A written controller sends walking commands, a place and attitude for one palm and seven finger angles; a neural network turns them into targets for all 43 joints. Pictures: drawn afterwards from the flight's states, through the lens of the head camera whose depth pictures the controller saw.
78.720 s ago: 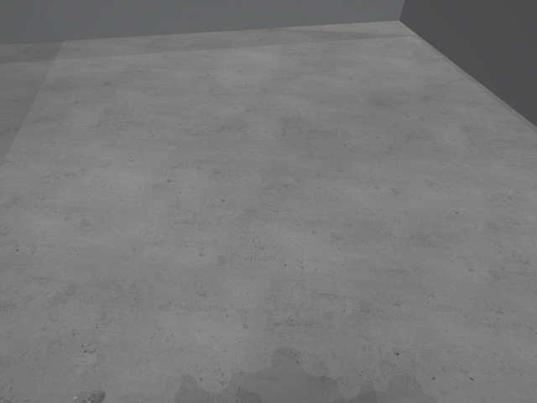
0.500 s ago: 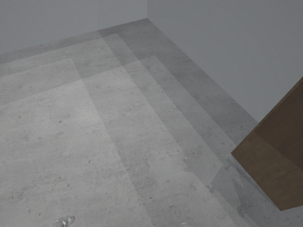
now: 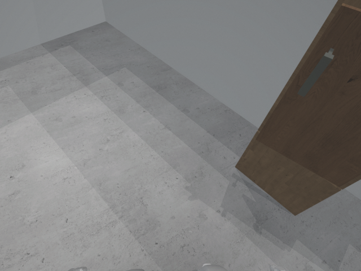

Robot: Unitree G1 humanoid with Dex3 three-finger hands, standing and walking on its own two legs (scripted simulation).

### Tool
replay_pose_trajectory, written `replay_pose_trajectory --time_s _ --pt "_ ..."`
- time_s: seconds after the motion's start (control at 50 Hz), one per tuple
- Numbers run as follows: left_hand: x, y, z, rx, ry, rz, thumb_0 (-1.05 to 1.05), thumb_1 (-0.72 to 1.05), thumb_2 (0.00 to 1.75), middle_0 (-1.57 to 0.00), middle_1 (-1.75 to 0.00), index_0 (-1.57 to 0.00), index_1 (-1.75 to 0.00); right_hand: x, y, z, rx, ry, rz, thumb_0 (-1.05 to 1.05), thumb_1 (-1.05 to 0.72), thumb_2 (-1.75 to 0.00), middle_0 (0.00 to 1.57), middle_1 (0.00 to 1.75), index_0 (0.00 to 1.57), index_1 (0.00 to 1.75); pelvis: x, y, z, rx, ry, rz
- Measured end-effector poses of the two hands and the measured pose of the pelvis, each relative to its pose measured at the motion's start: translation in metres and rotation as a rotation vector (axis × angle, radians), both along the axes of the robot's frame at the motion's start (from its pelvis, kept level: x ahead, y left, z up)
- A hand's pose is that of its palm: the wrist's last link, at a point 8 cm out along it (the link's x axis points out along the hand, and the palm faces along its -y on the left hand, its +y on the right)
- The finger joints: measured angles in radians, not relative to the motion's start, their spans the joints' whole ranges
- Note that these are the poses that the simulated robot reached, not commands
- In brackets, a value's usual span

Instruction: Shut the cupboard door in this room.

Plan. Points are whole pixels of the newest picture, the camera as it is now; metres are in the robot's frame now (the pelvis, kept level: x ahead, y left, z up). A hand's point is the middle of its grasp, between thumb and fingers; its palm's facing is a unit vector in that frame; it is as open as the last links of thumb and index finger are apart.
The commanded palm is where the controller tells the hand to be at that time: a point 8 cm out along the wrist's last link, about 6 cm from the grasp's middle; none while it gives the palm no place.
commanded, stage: turn to face it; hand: left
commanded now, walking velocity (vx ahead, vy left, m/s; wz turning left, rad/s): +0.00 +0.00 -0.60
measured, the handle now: (316, 72) +0.66 -0.36 +0.08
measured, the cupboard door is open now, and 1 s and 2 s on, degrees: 9 9 9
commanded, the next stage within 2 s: take the last steps up to it in 0.84 s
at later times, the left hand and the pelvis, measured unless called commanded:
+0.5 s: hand (122, 253) +0.17 +0.15 -0.16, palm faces -0.30 -0.92 -0.25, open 7.4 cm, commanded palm none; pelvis +0.02 -0.02 +0.00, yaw -17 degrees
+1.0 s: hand (138, 228) +0.23 +0.12 -0.16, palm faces -0.48 -0.85 -0.21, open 7.4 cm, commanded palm none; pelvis +0.05 +0.00 +0.01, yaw -30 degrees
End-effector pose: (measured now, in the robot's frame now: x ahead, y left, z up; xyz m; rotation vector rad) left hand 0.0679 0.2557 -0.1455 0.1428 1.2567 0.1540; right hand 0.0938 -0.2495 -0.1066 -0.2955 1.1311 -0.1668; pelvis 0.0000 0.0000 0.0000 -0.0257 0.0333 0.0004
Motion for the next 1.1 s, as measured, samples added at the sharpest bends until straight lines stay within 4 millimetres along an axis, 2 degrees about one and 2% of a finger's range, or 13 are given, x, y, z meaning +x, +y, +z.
replay_pose_trajectory --time_s 0.08,0.16,0.26,0.32,0.38,0.48,0.6,0.64,0.68,0.8,0.92,1.04,1.1 --pt "0.023 0.005 0.011 -0.002 -0.016 -0.047 0.01 0.91 0.9 -0.2 -0.3 -0.2 -0.3 -0.024 0.003 0.005 0.004 0.045 -0.054 0.01 -0.91 -0.9 0.2 0.3 0.21 0.3 0.003 0.003 0.009 -0.02 -0.003 -0.047" --pt "0.05 -0.001 0.019 0.007 -0.035 -0.115 0.01 0.91 0.9 -0.2 -0.3 -0.2 -0.3 -0.05 -0.002 0.003 0.017 0.081 -0.135 0.01 -0.9 -0.9 0.2 0.3 0.21 0.3 0.006 0.001 0.012 -0.029 -0.005 -0.101" --pt "0.089 -0.025 0.025 0.033 -0.078 -0.22 0.01 0.91 0.9 -0.2 -0.3 -0.2 -0.3 -0.085 -0.02 -0.013 0.046 0.123 -0.245 0.01 -0.9 -0.9 0.2 0.3 0.21 0.3 0.009 -0.011 0.006 -0.019 -0.01 -0.169" --pt "0.108 -0.042 0.023 0.062 -0.133 -0.279 0.01 0.91 0.9 -0.2 -0.3 -0.2 -0.3 -0.103 -0.036 -0.032 0.063 0.144 -0.305 0.01 -0.9 -0.9 0.2 0.3 0.21 0.3 0.012 -0.022 -0.008 0.006 -0.01 -0.205" --pt "0.112 -0.054 0.026 0.073 -0.132 -0.314 0.0 0.91 0.9 -0.2 -0.3 -0.2 -0.3 -0.109 -0.046 -0.036 0.056 0.165 -0.35 0.01 -0.91 -0.9 0.2 0.3 0.21 0.3 0.013 -0.022 -0.007 -0.002 -0.012 -0.236" --pt "0.11 -0.061 0.024 0.06 -0.075 -0.355 0.0 0.9 0.9 -0.2 -0.3 -0.2 -0.3 -0.096 -0.046 -0.023 0.049 0.107 -0.381 0.01 -0.91 -0.9 0.2 0.3 0.2 0.3 0.019 -0.02 0.001 0.011 -0.007 -0.288" --pt "0.121 -0.053 0.006 0.014 -0.033 -0.385 0.0 0.9 0.9 -0.2 -0.3 -0.2 -0.3 -0.076 -0.03 -0.011 0.019 0.035 -0.405 0.01 -0.91 -0.9 0.2 0.3 0.2 0.3 0.033 -0.004 -0.003 0.003 -0.002 -0.348" --pt "0.128 -0.047 -0.003 -0.001 -0.023 -0.388 0.0 0.9 0.9 -0.2 -0.3 -0.2 -0.3 -0.074 -0.021 -0.009 0.003 0.021 -0.411 0.01 -0.91 -0.9 0.2 0.3 0.2 0.3 0.038 0.003 -0.007 0.001 -0.001 -0.368" --pt "0.135 -0.045 -0.004 -0.005 -0.008 -0.404 0.01 0.9 0.9 -0.2 -0.3 -0.2 -0.3 -0.076 -0.01 -0.005 -0.001 0.022 -0.42 0.01 -0.91 -0.9 0.2 0.3 0.2 0.3 0.042 0.007 -0.004 -0.003 -0.003 -0.396" --pt "0.158 -0.048 0.009 -0.015 -0.01 -0.455 0.01 0.91 0.9 -0.2 -0.3 -0.2 -0.3 -0.099 0.015 0.005 0.021 0.08 -0.485 0.01 -0.91 -0.9 0.2 0.3 0.21 0.3 0.049 0.011 0.011 -0.028 -0.001 -0.444" --pt "0.175 -0.069 0.018 -0.003 -0.027 -0.52 0.01 0.91 0.9 -0.2 -0.3 -0.2 -0.3 -0.134 0.028 -0.005 0.074 0.144 -0.579 0.01 -0.9 -0.9 0.2 0.3 0.21 0.3 0.05 0.007 0.012 -0.023 -0.003 -0.487" --pt "0.181 -0.101 0.017 0.023 -0.075 -0.585 0.0 0.91 0.9 -0.2 -0.3 -0.2 -0.3 -0.174 0.027 -0.033 0.142 0.195 -0.673 0.01 -0.9 -0.9 0.2 0.3 0.21 0.3 0.046 -0.013 -0.002 0.018 -0.015 -0.533" --pt "0.173 -0.108 0.022 0.021 -0.065 -0.584 0.0 0.91 0.9 -0.2 -0.3 -0.2 -0.3 -0.179 0.021 -0.035 0.156 0.229 -0.686 0.01 -0.91 -0.9 0.2 0.3 0.21 0.3 0.049 -0.019 0.001 0.002 -0.015 -0.535"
